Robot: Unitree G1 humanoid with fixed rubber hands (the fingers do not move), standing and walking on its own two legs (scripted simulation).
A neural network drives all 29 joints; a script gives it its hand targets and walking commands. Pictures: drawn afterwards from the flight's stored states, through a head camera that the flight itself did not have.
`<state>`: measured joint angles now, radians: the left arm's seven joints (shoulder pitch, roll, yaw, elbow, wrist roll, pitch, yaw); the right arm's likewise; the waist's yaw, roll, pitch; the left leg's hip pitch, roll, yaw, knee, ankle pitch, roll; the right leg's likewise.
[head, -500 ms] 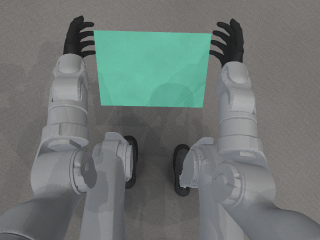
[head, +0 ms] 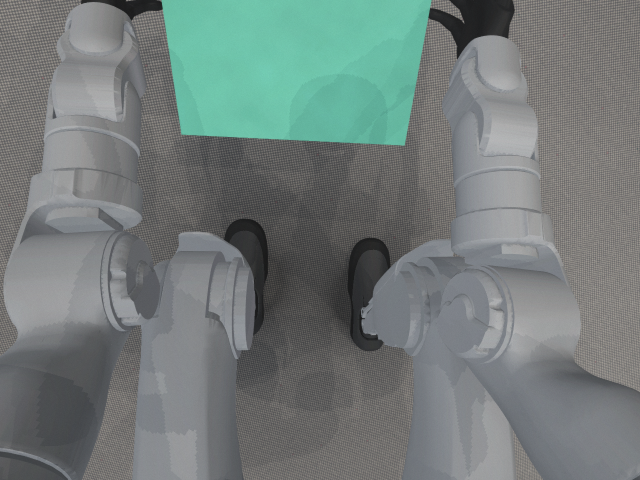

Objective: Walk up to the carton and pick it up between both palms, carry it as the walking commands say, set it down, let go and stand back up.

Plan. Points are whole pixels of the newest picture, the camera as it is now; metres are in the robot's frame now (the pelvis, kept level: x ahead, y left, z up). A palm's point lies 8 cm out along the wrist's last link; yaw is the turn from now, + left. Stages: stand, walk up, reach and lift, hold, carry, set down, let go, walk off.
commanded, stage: set down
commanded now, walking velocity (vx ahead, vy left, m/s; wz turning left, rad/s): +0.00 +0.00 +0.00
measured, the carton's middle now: (298, 46) +0.53 +0.06 -0.29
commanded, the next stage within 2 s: none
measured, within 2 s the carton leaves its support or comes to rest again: neither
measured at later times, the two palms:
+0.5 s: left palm out of the picture +0.53 +0.23 -0.19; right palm (486, 24) +0.54 -0.12 -0.17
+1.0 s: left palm out of the picture +0.54 +0.23 -0.20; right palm (486, 18) +0.55 -0.12 -0.18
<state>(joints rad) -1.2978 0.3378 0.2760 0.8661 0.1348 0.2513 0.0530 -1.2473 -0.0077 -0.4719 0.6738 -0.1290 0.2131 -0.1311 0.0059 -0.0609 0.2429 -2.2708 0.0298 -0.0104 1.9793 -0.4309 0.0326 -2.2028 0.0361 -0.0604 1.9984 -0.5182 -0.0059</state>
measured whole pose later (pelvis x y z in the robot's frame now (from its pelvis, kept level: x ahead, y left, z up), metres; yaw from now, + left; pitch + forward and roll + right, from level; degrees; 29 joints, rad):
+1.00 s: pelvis +0.01 +0.00 -0.03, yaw +0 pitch +38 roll -3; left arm -1.40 0.37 0.30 1.02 0.10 0.17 -0.03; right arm -1.36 -0.13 -0.45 0.88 -0.10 0.20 -0.07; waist 0.01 -0.07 0.30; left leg -2.30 0.03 -0.01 2.11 -0.48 0.04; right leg -2.23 0.05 -0.06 2.13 -0.57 -0.01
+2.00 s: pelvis +0.02 +0.00 -0.04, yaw -1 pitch +39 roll -3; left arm -1.43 0.38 0.34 1.09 0.10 0.06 -0.05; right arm -1.39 -0.17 -0.43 0.94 -0.09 0.13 -0.05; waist 0.01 -0.07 0.33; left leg -2.31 0.03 -0.01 2.15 -0.51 0.04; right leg -2.24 0.06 -0.06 2.16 -0.60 0.00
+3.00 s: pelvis -0.01 +0.00 -0.03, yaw +0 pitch +26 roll -2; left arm -1.32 0.57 0.18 0.90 -0.15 0.16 0.03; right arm -1.37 -0.33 -0.09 0.85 0.22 0.22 -0.17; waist 0.02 -0.05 0.52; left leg -2.09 0.03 -0.01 2.15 -0.50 0.04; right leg -2.03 0.06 -0.06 2.17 -0.59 -0.01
